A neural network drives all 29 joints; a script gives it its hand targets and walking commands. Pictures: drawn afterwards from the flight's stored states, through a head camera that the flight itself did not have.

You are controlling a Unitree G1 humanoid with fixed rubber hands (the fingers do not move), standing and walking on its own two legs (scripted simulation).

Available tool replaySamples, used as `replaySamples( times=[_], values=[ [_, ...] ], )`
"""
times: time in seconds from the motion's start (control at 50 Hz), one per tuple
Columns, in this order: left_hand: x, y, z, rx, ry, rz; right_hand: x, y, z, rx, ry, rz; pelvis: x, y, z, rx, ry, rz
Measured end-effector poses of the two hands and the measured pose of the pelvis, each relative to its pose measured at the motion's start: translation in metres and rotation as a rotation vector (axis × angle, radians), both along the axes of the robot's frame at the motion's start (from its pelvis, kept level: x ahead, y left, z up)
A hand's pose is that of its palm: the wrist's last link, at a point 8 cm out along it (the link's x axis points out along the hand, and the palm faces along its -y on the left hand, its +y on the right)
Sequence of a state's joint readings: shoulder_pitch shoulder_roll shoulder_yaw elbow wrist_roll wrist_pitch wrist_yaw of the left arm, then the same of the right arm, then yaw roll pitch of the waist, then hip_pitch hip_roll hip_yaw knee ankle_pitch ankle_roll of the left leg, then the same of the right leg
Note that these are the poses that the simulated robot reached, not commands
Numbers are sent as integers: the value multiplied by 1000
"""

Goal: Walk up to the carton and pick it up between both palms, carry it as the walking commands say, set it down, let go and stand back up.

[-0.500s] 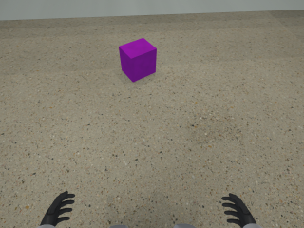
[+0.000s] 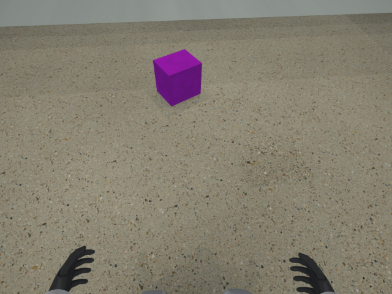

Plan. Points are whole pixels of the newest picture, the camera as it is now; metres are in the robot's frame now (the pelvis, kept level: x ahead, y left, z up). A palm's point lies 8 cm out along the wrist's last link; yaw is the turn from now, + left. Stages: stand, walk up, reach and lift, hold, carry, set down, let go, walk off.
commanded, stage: stand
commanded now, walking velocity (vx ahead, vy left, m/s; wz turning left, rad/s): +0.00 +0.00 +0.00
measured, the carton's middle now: (178, 77) +1.57 +0.09 -0.62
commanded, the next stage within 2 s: walk up in 0.58 s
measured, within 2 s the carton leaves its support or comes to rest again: neither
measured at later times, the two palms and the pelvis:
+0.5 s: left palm (60, 288) +0.15 +0.27 -0.07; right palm out of the picture +0.12 -0.26 -0.09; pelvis +0.00 +0.00 +0.00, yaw +0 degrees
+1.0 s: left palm out of the picture +0.13 +0.30 -0.06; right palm out of the picture +0.13 -0.29 -0.09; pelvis +0.01 +0.00 +0.00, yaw +0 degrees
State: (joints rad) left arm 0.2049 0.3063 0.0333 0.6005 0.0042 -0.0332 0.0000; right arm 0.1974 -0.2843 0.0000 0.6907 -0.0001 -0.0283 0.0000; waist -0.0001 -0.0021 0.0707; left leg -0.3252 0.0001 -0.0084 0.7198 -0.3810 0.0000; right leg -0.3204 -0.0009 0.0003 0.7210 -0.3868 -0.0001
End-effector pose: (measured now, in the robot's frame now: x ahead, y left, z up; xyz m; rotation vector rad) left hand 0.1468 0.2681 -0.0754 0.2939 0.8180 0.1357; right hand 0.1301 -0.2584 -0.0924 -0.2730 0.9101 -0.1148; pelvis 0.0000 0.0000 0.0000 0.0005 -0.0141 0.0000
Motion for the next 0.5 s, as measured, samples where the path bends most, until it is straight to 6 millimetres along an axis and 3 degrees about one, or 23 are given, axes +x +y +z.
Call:
replaySamples(
  times=[0.5],
  values=[
    [-1, 2, 4, 6, -24, -3, -8, -4, -1, -8, 10, -7, -3, 0, 0, 0, -5, 0]
  ],
)
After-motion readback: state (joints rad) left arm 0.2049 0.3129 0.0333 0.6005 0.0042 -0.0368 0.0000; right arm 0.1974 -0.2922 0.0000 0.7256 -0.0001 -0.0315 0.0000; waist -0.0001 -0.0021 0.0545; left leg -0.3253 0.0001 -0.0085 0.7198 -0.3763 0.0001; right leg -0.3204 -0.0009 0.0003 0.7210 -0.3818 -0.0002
